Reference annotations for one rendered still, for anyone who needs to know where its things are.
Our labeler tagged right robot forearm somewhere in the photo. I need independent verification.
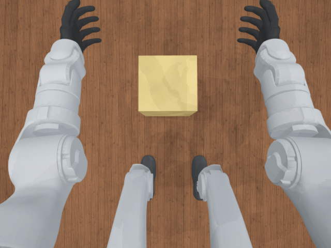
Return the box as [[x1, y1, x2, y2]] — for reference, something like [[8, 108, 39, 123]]
[[253, 39, 331, 140]]

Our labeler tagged carton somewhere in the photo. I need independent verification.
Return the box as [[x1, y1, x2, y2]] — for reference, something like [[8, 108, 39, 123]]
[[139, 55, 198, 116]]

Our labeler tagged right robot hand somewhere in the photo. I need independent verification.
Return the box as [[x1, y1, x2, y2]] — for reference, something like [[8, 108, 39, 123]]
[[237, 0, 280, 54]]

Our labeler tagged left robot forearm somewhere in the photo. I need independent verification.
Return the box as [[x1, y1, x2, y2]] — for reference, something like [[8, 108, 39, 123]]
[[8, 39, 86, 183]]

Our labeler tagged left robot hand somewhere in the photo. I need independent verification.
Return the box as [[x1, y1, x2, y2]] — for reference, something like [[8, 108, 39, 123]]
[[59, 0, 101, 53]]

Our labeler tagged robot left upper arm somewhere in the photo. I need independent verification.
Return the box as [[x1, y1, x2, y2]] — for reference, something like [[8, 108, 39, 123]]
[[0, 134, 87, 248]]

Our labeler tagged left robot thigh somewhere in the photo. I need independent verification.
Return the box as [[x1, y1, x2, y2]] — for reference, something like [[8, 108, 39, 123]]
[[107, 169, 153, 248]]

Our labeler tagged robot right foot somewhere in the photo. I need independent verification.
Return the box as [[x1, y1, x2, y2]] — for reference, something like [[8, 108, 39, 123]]
[[191, 156, 207, 200]]

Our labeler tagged robot right upper arm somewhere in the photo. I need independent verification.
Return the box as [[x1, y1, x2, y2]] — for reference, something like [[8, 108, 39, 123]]
[[265, 136, 331, 248]]

